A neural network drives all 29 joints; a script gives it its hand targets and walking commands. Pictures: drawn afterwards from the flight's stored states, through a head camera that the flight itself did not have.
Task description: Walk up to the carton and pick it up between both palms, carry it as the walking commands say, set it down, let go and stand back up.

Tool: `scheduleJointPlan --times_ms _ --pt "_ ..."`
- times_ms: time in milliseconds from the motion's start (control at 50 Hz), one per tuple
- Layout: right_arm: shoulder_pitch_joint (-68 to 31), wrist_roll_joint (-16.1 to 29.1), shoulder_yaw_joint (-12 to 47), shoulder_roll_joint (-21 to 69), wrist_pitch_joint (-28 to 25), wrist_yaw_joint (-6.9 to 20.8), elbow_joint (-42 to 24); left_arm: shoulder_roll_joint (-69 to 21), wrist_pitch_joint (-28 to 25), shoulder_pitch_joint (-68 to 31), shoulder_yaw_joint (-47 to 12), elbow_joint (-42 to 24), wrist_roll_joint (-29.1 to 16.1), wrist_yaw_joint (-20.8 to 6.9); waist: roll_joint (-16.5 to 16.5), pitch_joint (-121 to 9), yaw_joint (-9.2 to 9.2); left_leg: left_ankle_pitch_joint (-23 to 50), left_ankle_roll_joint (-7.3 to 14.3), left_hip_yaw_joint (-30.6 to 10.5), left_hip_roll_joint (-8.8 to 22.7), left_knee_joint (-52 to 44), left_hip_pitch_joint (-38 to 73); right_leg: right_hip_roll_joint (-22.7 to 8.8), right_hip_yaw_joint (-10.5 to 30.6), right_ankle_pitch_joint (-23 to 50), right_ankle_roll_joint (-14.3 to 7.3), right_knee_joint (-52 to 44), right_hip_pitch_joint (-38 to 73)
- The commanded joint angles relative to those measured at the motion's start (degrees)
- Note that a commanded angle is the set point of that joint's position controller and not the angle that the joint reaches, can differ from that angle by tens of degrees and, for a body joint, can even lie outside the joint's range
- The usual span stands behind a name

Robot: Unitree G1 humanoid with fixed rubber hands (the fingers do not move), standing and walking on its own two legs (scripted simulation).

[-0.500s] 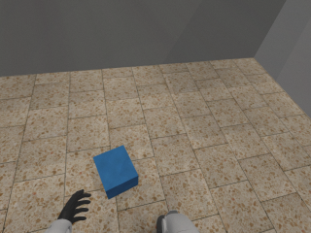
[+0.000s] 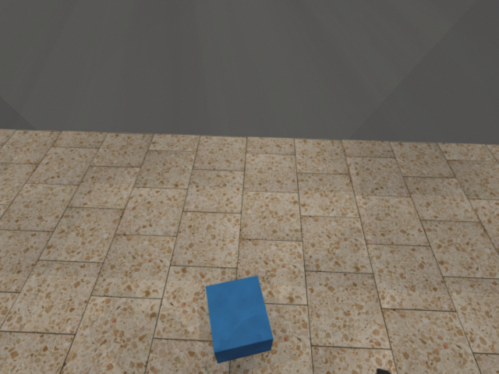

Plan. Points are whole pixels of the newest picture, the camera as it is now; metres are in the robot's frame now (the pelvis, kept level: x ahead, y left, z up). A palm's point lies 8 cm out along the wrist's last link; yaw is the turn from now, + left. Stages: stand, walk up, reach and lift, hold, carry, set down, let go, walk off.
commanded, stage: walk up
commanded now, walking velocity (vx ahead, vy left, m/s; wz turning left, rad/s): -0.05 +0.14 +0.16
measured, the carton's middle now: (238, 318) +0.44 +0.06 -0.70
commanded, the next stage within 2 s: none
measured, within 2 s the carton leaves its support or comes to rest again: neither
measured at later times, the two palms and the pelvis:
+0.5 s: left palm out of the picture +0.03 +0.31 -0.15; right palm out of the picture +0.09 -0.16 -0.13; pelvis +0.02 +0.07 +0.00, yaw -1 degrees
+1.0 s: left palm out of the picture +0.02 +0.24 -0.14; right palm out of the picture +0.00 -0.20 -0.15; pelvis +0.00 +0.02 +0.00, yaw -1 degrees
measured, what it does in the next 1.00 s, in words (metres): steps on the spot: left foot, then right foot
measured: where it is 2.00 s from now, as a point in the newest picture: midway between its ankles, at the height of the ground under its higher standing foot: outside the picture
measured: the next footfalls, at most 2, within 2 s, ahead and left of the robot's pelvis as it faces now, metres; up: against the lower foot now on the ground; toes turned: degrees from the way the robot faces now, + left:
left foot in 0.10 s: +0.06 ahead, +0.18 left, +0.00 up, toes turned +2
right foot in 0.48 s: +0.02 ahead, -0.06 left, +0.00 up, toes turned -5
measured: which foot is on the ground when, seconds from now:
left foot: up 0.00-0.08, down 0.10-1.00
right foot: down 0.00-0.10, up 0.12-0.46, down 0.48-1.00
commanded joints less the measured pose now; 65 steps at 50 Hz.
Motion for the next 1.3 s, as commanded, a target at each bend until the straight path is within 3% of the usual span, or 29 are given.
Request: scheduleJointPlan --times_ms 0,20,40,60,80,100,120,140,160,180,200,260,360,440,480,500,540,580,600,620,640,660,680,700,740,820,860,1020,1280 --pt "-1.31 0.18 -1.05 -3.75 0.28 0.78 -3.38 12.75 1.19 -1.43 3.03 -4.31 -0.27 1.09 -13.29 -1.42 -0.69 -1.55 -0.49 0.23 0.69 -4.74 5.57 -15.9 11.07 12.94 -7.15 -9.37 -1.45" --pt "-0.19 0.52 -1.21 -3.64 0.03 0.79 -3.24 13.08 1.44 -1.14 3.39 -4.54 -0.57 1.0 -13.69 -2.31 -0.83 -2.08 -0.32 1.22 -0.26 -7.12 6.51 -16.14 10.85 17.64 -6.92 -7.64 0.4" --pt "1.03 0.61 -1.16 -3.05 -0.4 0.68 -2.99 13.13 1.56 -0.56 3.42 -4.55 -0.66 0.7 -13.06 -4.65 -1.24 0.23 0.24 2.28 -1.4 -11.58 9.72 -15.04 9.4 15.3 -5.78 -5.72 1.38" --pt "3.36 0.84 -1.1 -2.99 -1.48 0.02 -2.1 11.36 1.73 -1.48 2.49 -5.05 -0.73 -0.03 -11.25 -6.34 -2.41 7.09 0.88 2.91 -2.8 -18.74 17.26 -11.01 6.18 10.98 -3.17 -0.25 -1.39" --pt "5.43 0.4 -0.83 -3.53 -3.09 -0.66 -1.21 5.66 2.08 1.58 0.74 -3.92 -0.69 -0.53 -3.32 -8.39 -3.07 11.11 0.95 -0.42 0.97 -24.95 23.91 -4.55 0.76 1.56 -0.04 7.07 -4.86" --pt "6.89 -0.58 -1.0 -8.0 -4.18 -1.11 -1.58 -0.29 2.36 3.71 -0.74 -5.09 -0.08 -0.69 12.67 -6.93 -2.84 23.84 1.69 -18.05 16.6 -30.15 25.3 1.27 -0.06 -22.86 3.12 18.24 -14.31" --pt "6.25 -0.29 -2.89 -14.17 -4.47 -1.74 -2.56 3.04 4.17 3.59 -0.03 -5.41 -0.16 0.03 16.33 -5.28 -3.6 34.3 7.89 -23.51 26.67 -29.03 17.36 3.11 5.24 -27.95 2.53 23.9 -14.69" --pt "4.33 0.13 -1.17 -8.94 -4.46 -1.89 -1.51 3.33 4.69 2.89 -0.03 -4.47 -0.35 -0.32 11.97 -6.62 -2.38 24.61 9.5 -14.84 20.5 -28.04 15.08 1.26 9.23 -22.12 1.57 25.73 -9.53" --pt "0.55 0.07 -0.06 -5.61 -4.39 -1.98 -2.14 3.0 4.47 1.59 -0.14 -3.95 -0.75 -0.81 12.96 -4.23 -1.02 18.41 8.81 -10.21 14.22 -28.39 11.31 1.87 9.4 -18.21 1.1 26.45 -8.21" --pt "-1.89 -0.35 0.17 -4.58 -4.62 -2.04 -3.08 3.05 4.34 3.11 -0.04 -2.36 -0.5 -1.24 11.26 -3.6 -0.45 14.77 7.74 -7.95 11.68 -28.94 11.92 1.99 9.53 -14.23 1.09 26.58 -7.78" --pt "-2.8 0.13 0.4 -4.01 -4.76 -2.17 -3.29 2.67 4.17 3.56 -0.11 -1.6 -0.49 -1.6 12.23 -4.07 -0.2 14.61 7.58 -5.25 8.99 -29.58 11.61 2.26 9.16 -11.89 1.28 26.35 -5.78" --pt "0.15 0.28 0.16 -4.41 -5.19 -2.43 -1.98 2.73 3.93 1.64 -0.42 -0.73 -0.25 -1.27 8.72 -3.87 -1.23 20.58 9.21 -5.4 9.87 -29.34 15.97 2.91 7.69 -11.64 1.74 22.36 -4.16" --pt "4.09 0.45 -0.55 -4.88 -5.21 -3.37 1.11 1.51 3.25 -1.44 -0.98 0.64 -0.58 -0.2 8.3 -3.17 -2.89 23.0 11.38 -9.04 12.0 -27.56 20.4 3.91 7.66 -13.33 1.45 10.83 -1.74" --pt "4.49 1.24 -0.91 -5.04 -4.63 -3.64 2.52 0.41 1.89 1.91 -1.84 4.04 -0.59 0.22 6.29 -4.47 -1.55 20.59 8.34 -9.95 11.73 -25.65 18.44 4.79 5.63 -2.19 0.51 -4.84 6.7" --pt "5.76 1.81 -0.87 -4.49 -4.65 -3.83 2.25 3.7 1.49 1.75 -1.45 5.3 0.09 0.18 0.3 -4.39 -3.26 18.37 6.08 -9.47 10.8 -23.46 14.8 1.63 8.37 7.02 -0.98 -4.56 9.5" --pt "6.43 1.67 -1.23 -5.86 -4.41 -4.19 2.39 4.37 1.77 -0.59 -1.14 5.26 -0.15 -0.27 -4.44 -3.05 -4.34 14.45 5.78 -8.33 10.13 -23.95 15.28 2.59 8.11 8.32 -1.52 -1.9 5.67" --pt "8.19 1.23 -2.0 -7.52 -4.07 -4.45 3.29 2.32 1.86 -1.48 -1.45 4.62 0.26 -0.6 -0.08 -3.33 -4.64 10.42 6.86 -10.43 12.48 -24.57 15.66 3.64 6.74 4.05 -1.17 0.66 2.99" --pt "10.35 0.77 -3.09 -9.64 -3.5 -4.77 3.83 2.34 2.38 -1.86 -1.27 3.91 0.56 -0.95 5.83 -2.74 -5.13 6.55 10.01 -16.4 18.02 -26.9 15.5 5.45 5.11 -6.53 -0.51 7.52 -2.01" --pt "9.51 0.55 -2.91 -8.89 -3.42 -4.62 3.4 1.82 2.43 -2.0 -1.42 3.22 0.49 -1.02 8.36 -2.97 -4.5 5.95 11.02 -16.86 19.35 -27.93 12.29 5.1 6.0 -9.58 -0.74 10.27 -0.4" --pt "5.5 0.37 -1.88 -5.66 -3.36 -4.06 2.67 -0.97 1.95 -0.69 -2.7 3.07 0.26 -1.05 9.7 -3.89 -2.15 4.2 9.18 -11.22 14.91 -27.51 7.93 3.54 6.95 -7.46 -1.45 5.08 5.69" --pt "2.9 0.69 -0.78 -1.09 -2.82 -3.33 2.94 -2.5 0.94 0.36 -3.85 3.4 0.09 -1.12 8.16 -2.66 -0.54 -2.4 5.6 -4.86 7.18 -24.55 6.06 0.98 9.81 -5.48 -1.91 -5.58 7.95" --pt "4.17 0.76 -0.21 1.3 -2.48 -2.89 3.41 1.48 0.1 1.64 -3.28 3.9 0.1 -0.98 -0.25 -0.94 -0.96 1.05 2.67 -0.25 1.58 -18.17 5.04 -5.46 19.19 -8.9 -2.9 -13.76 7.29" --pt "4.21 0.47 0.28 1.28 -2.17 -3.06 3.67 5.24 -0.25 0.52 -2.59 4.0 -0.18 -0.73 -8.42 2.3 -1.17 0.57 1.95 0.28 0.51 -15.78 8.05 -10.09 24.63 -10.15 -5.4 -18.06 0.05" --pt "6.38 0.62 0.34 0.57 -1.97 -2.96 5.0 4.67 -0.62 -2.07 -2.97 3.68 -0.13 -0.44 -8.63 3.75 -2.74 -0.35 1.83 -1.46 1.02 -13.58 10.56 -9.48 23.34 -8.33 -6.86 -18.86 -1.36" --pt "8.52 0.96 0.41 -0.23 -2.38 -3.05 7.25 2.66 -1.14 -3.93 -3.58 3.59 -0.1 -0.1 -5.45 3.37 -4.39 2.34 1.5 -2.37 0.98 -14.92 11.39 -6.9 18.66 1.7 -6.39 -16.87 2.87" --pt "10.07 1.47 0.89 -1.27 -3.41 -3.4 9.42 2.65 -1.72 -2.31 -3.01 4.89 -0.42 -0.11 -4.08 -0.76 -3.85 10.94 0.76 -2.44 2.38 -21.64 17.09 -3.5 13.67 13.35 -3.94 -11.77 7.92" --pt "9.64 1.72 1.04 -1.48 -3.4 -3.41 9.85 1.4 -1.55 -0.69 -3.06 5.66 -0.51 0.06 -2.37 0.07 -3.04 11.87 0.71 -3.1 3.03 -21.65 17.79 -1.58 12.96 12.41 -2.85 -12.16 6.57" --pt "11.09 1.36 1.43 0.28 -3.73 -3.75 11.35 0.58 -0.9 -1.34 -2.91 6.36 -0.45 0.28 -0.47 1.07 -3.34 11.66 0.69 -2.84 3.62 -23.31 17.14 -1.04 12.05 3.52 -3.13 -12.2 5.52" --pt "12.11 1.52 1.27 0.4 -4.29 -3.96 11.89 -0.8 -0.52 1.16 -3.28 7.55 -0.36 0.38 1.1 0.95 -3.21 12.04 1.55 -4.32 4.6 -25.28 17.08 1.1 9.34 2.31 -2.06 -9.49 5.19"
